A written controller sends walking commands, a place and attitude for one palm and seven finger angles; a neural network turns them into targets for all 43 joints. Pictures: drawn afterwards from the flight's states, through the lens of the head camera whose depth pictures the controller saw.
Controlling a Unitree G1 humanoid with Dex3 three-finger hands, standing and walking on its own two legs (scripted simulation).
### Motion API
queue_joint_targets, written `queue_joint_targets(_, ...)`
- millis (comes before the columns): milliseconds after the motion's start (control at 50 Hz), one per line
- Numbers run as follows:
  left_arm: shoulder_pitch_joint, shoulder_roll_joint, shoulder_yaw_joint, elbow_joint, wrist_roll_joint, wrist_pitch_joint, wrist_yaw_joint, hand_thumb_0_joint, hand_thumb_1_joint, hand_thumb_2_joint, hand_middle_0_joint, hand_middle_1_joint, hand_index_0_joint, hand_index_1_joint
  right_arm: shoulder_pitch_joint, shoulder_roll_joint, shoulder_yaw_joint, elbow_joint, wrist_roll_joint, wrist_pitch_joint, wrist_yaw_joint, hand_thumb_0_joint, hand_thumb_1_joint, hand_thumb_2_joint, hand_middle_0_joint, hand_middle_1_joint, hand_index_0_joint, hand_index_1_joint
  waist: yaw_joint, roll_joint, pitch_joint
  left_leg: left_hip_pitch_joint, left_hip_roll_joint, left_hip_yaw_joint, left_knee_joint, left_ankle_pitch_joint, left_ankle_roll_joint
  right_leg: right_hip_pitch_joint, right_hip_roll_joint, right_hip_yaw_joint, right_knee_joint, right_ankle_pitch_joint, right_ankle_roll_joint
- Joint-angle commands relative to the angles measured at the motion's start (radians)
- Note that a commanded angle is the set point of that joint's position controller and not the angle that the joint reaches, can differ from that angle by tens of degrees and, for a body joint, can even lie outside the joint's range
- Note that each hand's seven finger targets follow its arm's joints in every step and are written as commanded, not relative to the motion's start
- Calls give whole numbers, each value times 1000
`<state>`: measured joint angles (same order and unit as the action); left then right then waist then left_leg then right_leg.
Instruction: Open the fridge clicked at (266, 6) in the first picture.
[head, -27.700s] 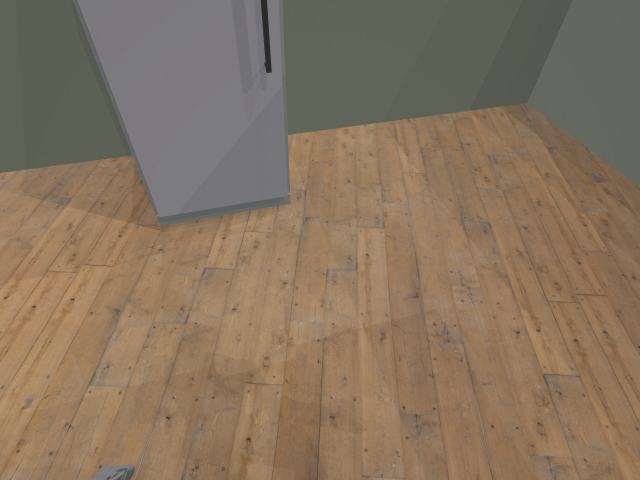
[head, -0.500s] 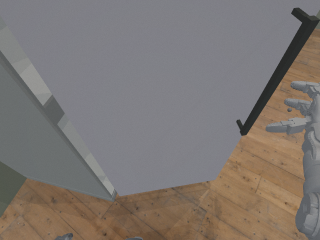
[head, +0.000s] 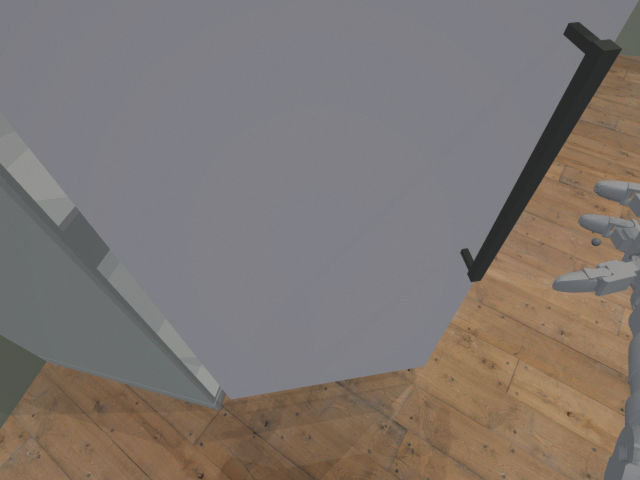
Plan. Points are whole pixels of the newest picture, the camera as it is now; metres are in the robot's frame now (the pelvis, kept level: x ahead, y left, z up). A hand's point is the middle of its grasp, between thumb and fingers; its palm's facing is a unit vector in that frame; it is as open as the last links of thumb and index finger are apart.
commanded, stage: slip the hand off the handle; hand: right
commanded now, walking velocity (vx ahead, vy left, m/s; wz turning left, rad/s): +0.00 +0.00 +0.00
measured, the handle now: (512, 187) +0.46 -0.18 +0.12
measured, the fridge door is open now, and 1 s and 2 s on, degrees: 66 66 66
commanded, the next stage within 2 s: draw the hand back to the body in 0.94 s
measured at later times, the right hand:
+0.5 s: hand (624, 329) +0.30 -0.28 +0.08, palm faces +0.26 +0.95 -0.16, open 14.7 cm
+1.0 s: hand (620, 321) +0.31 -0.28 +0.08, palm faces +0.26 +0.95 -0.16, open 14.7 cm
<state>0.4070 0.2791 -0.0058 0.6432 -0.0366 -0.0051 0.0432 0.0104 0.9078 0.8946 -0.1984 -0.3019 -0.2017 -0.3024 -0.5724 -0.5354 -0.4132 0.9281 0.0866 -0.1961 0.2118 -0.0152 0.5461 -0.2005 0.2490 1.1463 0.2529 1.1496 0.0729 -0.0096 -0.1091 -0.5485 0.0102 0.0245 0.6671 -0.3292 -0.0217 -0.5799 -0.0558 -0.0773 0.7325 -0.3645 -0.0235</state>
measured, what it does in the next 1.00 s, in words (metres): stands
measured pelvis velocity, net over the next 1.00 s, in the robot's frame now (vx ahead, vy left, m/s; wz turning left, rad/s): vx -0.02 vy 0.03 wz -0.03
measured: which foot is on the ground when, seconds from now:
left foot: down 0.00-1.00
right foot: down 0.00-1.00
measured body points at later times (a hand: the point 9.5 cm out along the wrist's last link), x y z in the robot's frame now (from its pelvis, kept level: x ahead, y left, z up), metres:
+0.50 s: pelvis -0.02 +0.00 +0.00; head -0.01 +0.00 +0.45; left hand +0.16 +0.24 -0.08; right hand +0.28 -0.33 +0.09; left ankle -0.01 +0.14 -0.72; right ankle -0.01 -0.10 -0.72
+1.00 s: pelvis -0.02 +0.03 +0.00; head +0.00 +0.03 +0.45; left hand +0.09 +0.30 -0.10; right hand +0.29 -0.33 +0.09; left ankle -0.01 +0.14 -0.72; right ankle -0.01 -0.10 -0.72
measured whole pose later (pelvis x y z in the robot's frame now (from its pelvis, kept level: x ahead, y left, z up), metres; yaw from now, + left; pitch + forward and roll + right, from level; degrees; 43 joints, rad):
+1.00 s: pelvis -0.02 +0.03 +0.00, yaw -2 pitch +6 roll +0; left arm 0.33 0.29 -0.02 0.64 -0.06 -0.12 0.10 0.02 0.91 0.89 -0.20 -0.30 -0.20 -0.30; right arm -0.27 -0.49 -0.42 0.64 0.16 -0.09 0.24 -0.01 0.55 -0.20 0.25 1.15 0.26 1.15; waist 0.03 -0.02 -0.08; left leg -0.47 0.01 0.05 0.69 -0.33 0.01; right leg -0.49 -0.06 -0.05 0.70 -0.32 0.01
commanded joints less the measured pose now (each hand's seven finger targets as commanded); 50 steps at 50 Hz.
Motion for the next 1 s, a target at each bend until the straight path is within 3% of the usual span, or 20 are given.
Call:
queue_joint_targets(0, 5, 164, 70, -133, -9, -39, 11, 0, 900, 900, -200, -300, -200, -300, -177, -263, -68, -336, 41, -7, -21, 0, 550, -200, 250, 1150, 250, 1150, -60, -72, -328, 154, -46, 25, -43, 372, 35, 281, 24, 69, -80, 536, -11)
queue_joint_targets(20, -5, 158, 69, -145, -9, -41, 10, 0, 900, 900, -200, -300, -200, -300, -118, -262, -80, -371, 36, 6, -29, 0, 550, -200, 250, 1150, 250, 1150, -74, -98, -316, 151, -44, 23, -44, 365, 36, 285, 24, 64, -85, 541, -9)
queue_joint_targets(40, -15, 154, 65, -149, -10, -43, 10, 0, 900, 900, -200, -300, -200, -300, -109, -251, -62, -421, 29, 12, -39, 0, 550, -200, 250, 1150, 250, 1150, -66, -98, -294, 140, -45, 28, -43, 353, 36, 290, 19, 72, -89, 554, -6)
queue_joint_targets(100, -38, 140, 67, -159, -2, -64, 7, 0, 900, 900, -200, -300, -200, -300, -87, -212, -41, -619, 30, -4, -72, 0, 550, -200, 250, 1150, 250, 1150, -66, -165, -340, 120, -51, 35, -38, 329, 37, 388, 5, 99, -85, 635, 11)
queue_joint_targets(120, -45, 135, 65, -160, -1, -73, 8, 0, 900, 900, -200, -300, -200, -300, -37, -169, -23, -637, 42, -3, -77, 0, 550, -200, 250, 1150, 250, 1150, -61, -149, -335, 112, -52, 38, -42, 323, 35, 406, 2, 103, -85, 640, 15)
queue_joint_targets(140, -52, 137, 64, -153, -1, -80, 11, 0, 900, 900, -200, -300, -200, -300, -34, -182, -35, -661, 51, -5, -84, 0, 550, -200, 250, 1150, 250, 1150, -62, -138, -319, 111, -52, 41, -43, 306, 35, 402, -3, 112, -89, 629, 22)
queue_joint_targets(180, -74, 132, 56, -149, -2, -94, 18, 0, 900, 900, -200, -300, -200, -300, -40, -120, 14, -682, 62, 7, -88, 0, 550, -200, 250, 1150, 250, 1150, -45, -152, -271, 98, -50, 44, -52, 275, 36, 395, 0, 115, -96, 574, 24)
queue_joint_targets(300, -135, 137, 36, -141, -17, -115, 40, 0, 900, 900, -200, -300, -200, -300, -13, -92, 54, -598, 55, 99, -79, 0, 550, -200, 250, 1150, 250, 1150, -41, -71, -133, 88, -36, 47, -83, 137, 43, 277, 22, 116, -155, 223, 11)
queue_joint_targets(340, -152, 131, 31, -149, -18, -125, 47, 0, 900, 900, -200, -300, -200, -300, -35, -72, 75, -617, 53, 108, -74, 0, 550, -200, 250, 1150, 250, 1150, -43, -63, -130, 91, -32, 45, -88, 121, 45, 284, 28, 121, -164, 186, 8)
queue_joint_targets(400, -167, 126, 28, -159, -14, -141, 51, 0, 900, 900, -200, -300, -200, -300, -11, -90, 61, -690, 57, 82, -72, 0, 550, -200, 250, 1150, 250, 1150, -62, -89, -200, 129, -30, 40, -83, 145, 50, 323, 31, 118, -152, 230, 7)
queue_joint_targets(460, -180, 123, 23, -159, -11, -160, 53, 0, 900, 900, -200, -300, -200, -300, 42, -103, 31, -696, 69, 57, -67, 0, 550, -200, 250, 1150, 250, 1150, -71, -51, -193, 143, -32, 41, -83, 148, 48, 311, 34, 114, -150, 229, 6)
queue_joint_targets(520, -193, 127, 16, -145, -17, -163, 60, 0, 900, 900, -200, -300, -200, -300, 32, -149, -8, -630, 78, 65, -57, 0, 550, -200, 250, 1150, 250, 1150, -64, -29, -124, 138, -25, 28, -106, 102, 41, 250, 42, 93, -155, 146, -2)
queue_joint_targets(580, -202, 128, 8, -137, -22, -166, 71, 0, 900, 900, -200, -300, -200, -300, -89, -154, 26, -603, 65, 81, -47, 0, 550, -200, 250, 1150, 250, 1150, -44, -75, -70, 110, -15, 13, -127, 30, 41, 224, 48, 88, -163, 62, -6)
queue_joint_targets(640, -194, 131, 12, -134, -20, -179, 78, 0, 900, 900, -200, -300, -200, -300, -109, -193, 8, -603, 57, 67, -34, 0, 550, -200, 250, 1150, 250, 1150, -50, -100, -149, 133, -15, 3, -125, 46, 43, 256, 54, 86, -150, 91, -10)
queue_joint_targets(700, -176, 132, 16, -128, -17, -189, 77, 0, 900, 900, -200, -300, -200, -300, -75, -179, 9, -584, 75, 45, -10, 0, 550, -200, 250, 1150, 250, 1150, -52, -60, -210, 174, -16, -4, -118, 114, 37, 259, 55, 76, -126, 157, -15)
queue_joint_targets(740, -170, 138, 17, -118, -20, -189, 78, 0, 900, 900, -200, -300, -200, -300, -49, -218, -34, -515, 89, 42, 2, 0, 550, -200, 250, 1150, 250, 1150, -57, -17, -179, 178, -12, -13, -125, 85, 30, 208, 56, 70, -125, 126, -14)
queue_joint_targets(760, -176, 136, 17, -118, -22, -189, 78, 0, 900, 900, -200, -300, -200, -300, -59, -207, -17, -502, 90, 42, 8, 0, 550, -200, 250, 1150, 250, 1150, -54, -34, -154, 165, -10, -18, -129, 69, 28, 197, 57, 66, -124, 112, -14)
queue_joint_targets(820, -163, 141, 25, -126, -22, -183, 72, 0, 900, 900, -200, -300, -200, -300, 15, -249, -68, -457, 93, 53, 18, 0, 550, -200, 250, 1150, 250, 1150, -83, -9, -159, 197, -3, -28, -125, 90, 25, 164, 58, 56, -123, 128, -15)
queue_joint_targets(900, -146, 146, 30, -139, -20, -175, 64, 0, 900, 900, -200, -300, -200, -300, 48, -285, -106, -467, 89, 53, 19, 0, 550, -200, 250, 1150, 250, 1150, -88, 10, -180, 221, 0, -39, -109, 146, 19, 142, 59, 47, -112, 167, -20)
queue_joint_targets(980, -141, 141, 38, -140, -17, -174, 63, 0, 900, 900, -200, -300, -200, -300, 38, -285, -118, -547, 96, 14, 17, 0, 550, -200, 250, 1150, 250, 1150, -79, -16, -195, 220, -8, -34, -99, 179, 19, 167, 56, 43, -103, 194, -24)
